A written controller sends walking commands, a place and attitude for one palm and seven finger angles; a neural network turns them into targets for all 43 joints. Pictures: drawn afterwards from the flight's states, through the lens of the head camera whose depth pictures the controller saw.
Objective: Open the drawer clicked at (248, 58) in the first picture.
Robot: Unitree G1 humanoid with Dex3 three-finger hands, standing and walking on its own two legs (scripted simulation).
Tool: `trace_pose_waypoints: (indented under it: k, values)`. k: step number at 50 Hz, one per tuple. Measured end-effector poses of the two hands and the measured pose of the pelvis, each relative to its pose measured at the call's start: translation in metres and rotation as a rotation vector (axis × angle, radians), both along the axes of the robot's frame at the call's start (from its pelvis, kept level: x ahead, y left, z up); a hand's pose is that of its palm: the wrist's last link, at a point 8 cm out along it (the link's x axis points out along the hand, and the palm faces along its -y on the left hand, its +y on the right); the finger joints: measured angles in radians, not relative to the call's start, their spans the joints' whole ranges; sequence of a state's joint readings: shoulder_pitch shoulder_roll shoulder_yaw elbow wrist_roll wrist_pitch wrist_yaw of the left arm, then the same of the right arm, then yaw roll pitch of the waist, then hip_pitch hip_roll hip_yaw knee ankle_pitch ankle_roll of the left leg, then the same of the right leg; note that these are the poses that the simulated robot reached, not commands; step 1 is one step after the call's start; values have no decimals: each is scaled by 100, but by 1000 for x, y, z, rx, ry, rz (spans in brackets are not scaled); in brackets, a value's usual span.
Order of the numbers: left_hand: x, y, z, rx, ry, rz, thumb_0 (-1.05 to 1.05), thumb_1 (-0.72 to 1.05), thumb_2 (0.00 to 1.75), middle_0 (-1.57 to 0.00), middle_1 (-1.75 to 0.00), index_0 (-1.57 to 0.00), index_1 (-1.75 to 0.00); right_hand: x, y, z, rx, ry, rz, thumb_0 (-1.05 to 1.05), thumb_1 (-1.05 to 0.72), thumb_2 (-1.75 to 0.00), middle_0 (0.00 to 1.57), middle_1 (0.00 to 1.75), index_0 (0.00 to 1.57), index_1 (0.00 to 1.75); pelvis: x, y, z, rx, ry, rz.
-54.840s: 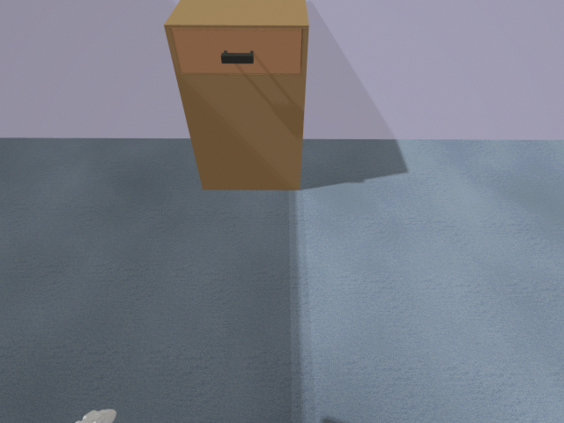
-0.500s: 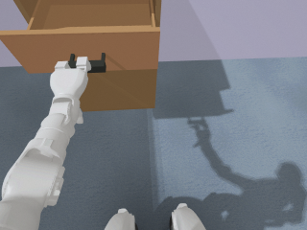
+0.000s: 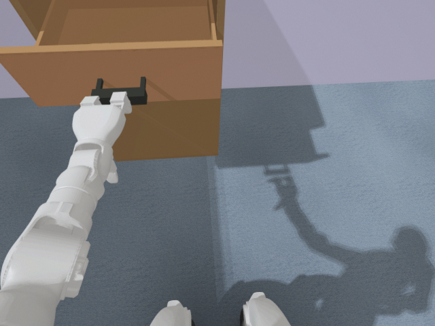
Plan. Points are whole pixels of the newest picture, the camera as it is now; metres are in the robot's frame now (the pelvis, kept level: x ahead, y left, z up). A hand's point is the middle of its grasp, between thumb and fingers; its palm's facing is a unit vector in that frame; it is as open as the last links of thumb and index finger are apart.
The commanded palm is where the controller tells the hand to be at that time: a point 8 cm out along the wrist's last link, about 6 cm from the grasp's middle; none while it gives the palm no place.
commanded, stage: lift the hand off the handle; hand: left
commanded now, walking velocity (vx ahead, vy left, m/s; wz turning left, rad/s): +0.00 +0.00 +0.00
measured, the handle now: (120, 89) +0.61 +0.20 +0.00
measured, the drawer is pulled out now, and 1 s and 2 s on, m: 0.19 0.19 0.19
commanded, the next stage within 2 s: draw the hand back to the body in 1.10 s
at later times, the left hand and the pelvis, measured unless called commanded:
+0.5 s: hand (97, 116) +0.48 +0.20 +0.07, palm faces -0.02 -0.03 -1.00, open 13.8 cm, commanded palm +0.45 +0.21 +0.14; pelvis +0.03 +0.00 +0.03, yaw +0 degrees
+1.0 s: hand (81, 87) +0.48 +0.20 +0.14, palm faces +0.01 +0.00 -1.00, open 13.8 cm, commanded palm +0.45 +0.20 +0.20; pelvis +0.03 -0.01 +0.05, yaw +0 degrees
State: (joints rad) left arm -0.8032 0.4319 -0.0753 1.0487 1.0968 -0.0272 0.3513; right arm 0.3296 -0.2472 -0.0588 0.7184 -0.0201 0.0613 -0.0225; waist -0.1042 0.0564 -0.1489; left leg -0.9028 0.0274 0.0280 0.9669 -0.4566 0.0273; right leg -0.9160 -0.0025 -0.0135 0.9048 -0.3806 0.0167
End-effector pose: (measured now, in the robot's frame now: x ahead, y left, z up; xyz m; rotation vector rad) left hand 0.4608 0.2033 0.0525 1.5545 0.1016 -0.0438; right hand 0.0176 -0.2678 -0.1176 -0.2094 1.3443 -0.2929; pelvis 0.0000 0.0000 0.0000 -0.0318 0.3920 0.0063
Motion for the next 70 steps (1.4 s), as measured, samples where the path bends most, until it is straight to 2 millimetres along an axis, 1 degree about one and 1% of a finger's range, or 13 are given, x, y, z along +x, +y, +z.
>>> trace_pose_waypoints:
  k: [4,8,12,15,18,24,30,34,40,47,54,63,70]
  values:
    - [-4,-4,4,-30,-37,-39,0,-49,30,-32,-120,-26,-119,1,1,3,4,4,-1,0,-91,-89,20,30,20,30,5,0,5,0,-13,1]
    - [0,0,19,-6,-110,-19,0,-49,30,-32,-120,-29,-120,4,2,5,17,12,1,0,-91,-89,20,30,20,30,9,0,8,0,-25,5]
    - [5,9,35,19,-109,52,0,-49,30,-32,-120,-31,-120,10,3,9,37,8,-6,0,-91,-89,20,30,20,30,13,0,15,1,-44,4]
    - [7,10,46,19,-68,72,-1,-49,30,-32,-120,-31,-120,17,3,14,41,-10,-12,0,-91,-89,20,30,20,30,18,0,22,3,-64,3]
    - [5,5,56,-7,-42,45,-1,-49,30,-32,-120,-32,-120,27,3,21,37,-37,-11,0,-91,-89,20,30,20,30,22,0,28,5,-86,1]
    - [-3,0,71,-23,-68,-29,0,-49,30,-32,-120,-32,-120,48,0,29,32,-97,9,0,-91,-89,20,30,20,30,27,-1,34,9,-119,-1]
    - [-9,7,83,3,-108,-2,0,-49,30,-32,-120,-32,-120,66,-1,32,41,-136,40,0,-91,-89,20,30,20,30,26,-3,37,13,-141,5]
    - [-9,11,96,21,-106,22,0,-49,30,-32,-120,-32,-120,75,-1,34,48,-155,52,0,-91,-89,20,30,20,30,25,-4,40,15,-156,13]
    - [-5,3,117,15,-89,2,-1,-49,30,-32,-120,-32,-120,81,0,38,52,-173,60,0,-91,-89,20,30,20,30,26,-5,45,19,-181,15]
    - [-3,-5,138,8,-102,-29,0,-49,30,-32,-120,-32,-120,81,1,40,65,-187,52,0,-91,-89,20,30,20,30,27,-7,49,24,-202,2]
    - [-6,-3,150,23,-102,-17,0,-49,30,-32,-120,-32,-120,80,0,42,74,-185,53,0,-91,-89,20,30,20,30,26,-9,52,27,-221,1]
    - [-10,-4,144,7,-62,-42,0,-49,30,-32,-120,-32,-120,81,-6,46,56,-193,60,0,-91,-89,20,30,20,30,25,-11,53,29,-224,-1]
    - [-33,1,144,-13,-118,-48,0,-49,30,-32,-120,-32,-120,90,-5,48,74,-219,59,1,-91,-89,20,30,20,30,28,-11,55,28,-238,-13]
